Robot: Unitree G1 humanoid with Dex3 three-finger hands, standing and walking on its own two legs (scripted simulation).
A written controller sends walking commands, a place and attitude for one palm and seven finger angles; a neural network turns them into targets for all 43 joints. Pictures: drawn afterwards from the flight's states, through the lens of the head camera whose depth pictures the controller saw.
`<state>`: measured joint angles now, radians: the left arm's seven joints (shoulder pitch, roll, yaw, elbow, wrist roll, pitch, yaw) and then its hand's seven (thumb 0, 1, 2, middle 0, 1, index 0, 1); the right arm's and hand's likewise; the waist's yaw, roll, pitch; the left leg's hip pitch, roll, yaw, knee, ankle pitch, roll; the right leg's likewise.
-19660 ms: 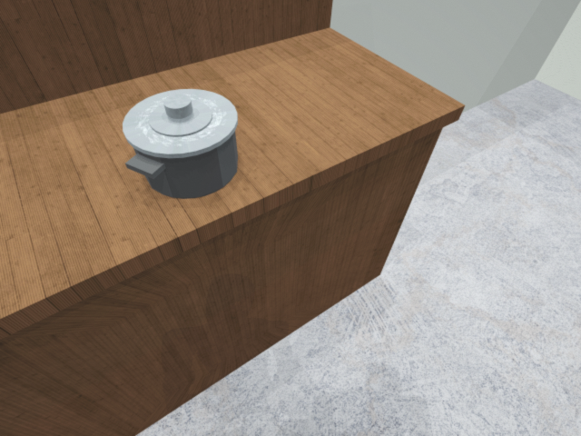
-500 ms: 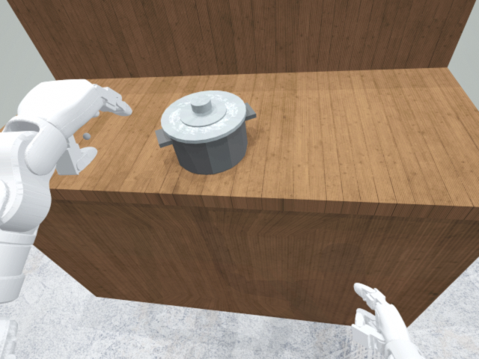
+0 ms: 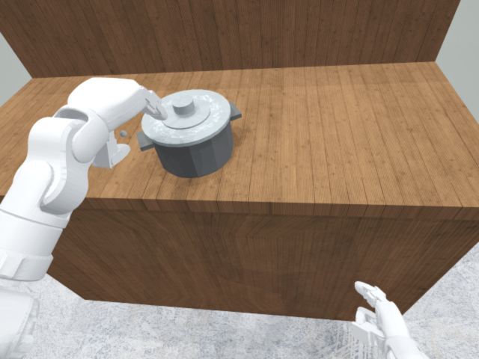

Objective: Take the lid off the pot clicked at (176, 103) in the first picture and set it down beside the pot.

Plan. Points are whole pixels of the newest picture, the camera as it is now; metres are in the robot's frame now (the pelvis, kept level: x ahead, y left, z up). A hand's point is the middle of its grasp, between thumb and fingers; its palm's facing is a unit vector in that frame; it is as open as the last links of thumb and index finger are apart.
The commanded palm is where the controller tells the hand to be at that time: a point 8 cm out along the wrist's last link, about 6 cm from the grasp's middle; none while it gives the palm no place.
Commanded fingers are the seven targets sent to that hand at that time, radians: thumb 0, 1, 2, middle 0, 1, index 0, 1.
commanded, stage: move the open hand above the knob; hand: left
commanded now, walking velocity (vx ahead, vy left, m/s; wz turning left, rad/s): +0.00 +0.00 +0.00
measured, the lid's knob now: (183, 104) +0.53 +0.15 +0.16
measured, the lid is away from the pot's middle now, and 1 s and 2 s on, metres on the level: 0.00 0.00 0.00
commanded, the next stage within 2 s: none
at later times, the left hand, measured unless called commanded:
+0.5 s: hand (144, 106) +0.44 +0.18 +0.22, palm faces -0.17 -0.01 -0.99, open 10.0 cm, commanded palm +0.43 +0.18 +0.29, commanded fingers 0.00 -0.39 1.69 -0.87 -0.08 -0.87 -0.08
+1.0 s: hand (179, 68) +0.51 +0.13 +0.25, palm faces -0.17 -0.06 -0.98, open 9.9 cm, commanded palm +0.49 +0.15 +0.29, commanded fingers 0.00 -0.39 1.69 -0.87 -0.08 -0.87 -0.08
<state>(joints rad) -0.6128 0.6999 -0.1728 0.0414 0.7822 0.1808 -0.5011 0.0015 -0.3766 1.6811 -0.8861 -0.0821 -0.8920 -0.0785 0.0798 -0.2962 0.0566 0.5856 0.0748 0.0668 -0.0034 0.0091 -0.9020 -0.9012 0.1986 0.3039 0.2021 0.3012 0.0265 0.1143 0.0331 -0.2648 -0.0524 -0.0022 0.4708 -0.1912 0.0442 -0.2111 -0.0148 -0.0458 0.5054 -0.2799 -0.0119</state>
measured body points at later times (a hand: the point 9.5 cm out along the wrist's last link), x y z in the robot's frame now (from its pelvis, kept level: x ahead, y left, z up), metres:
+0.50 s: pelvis +0.01 +0.00 +0.00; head +0.02 -0.04 +0.45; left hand +0.44 +0.18 +0.27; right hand +0.17 -0.24 -0.12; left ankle +0.04 +0.09 -0.74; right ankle -0.01 -0.11 -0.74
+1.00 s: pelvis +0.02 +0.00 +0.00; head +0.05 -0.03 +0.45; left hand +0.51 +0.13 +0.30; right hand +0.13 -0.26 -0.12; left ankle +0.04 +0.09 -0.74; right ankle -0.01 -0.11 -0.74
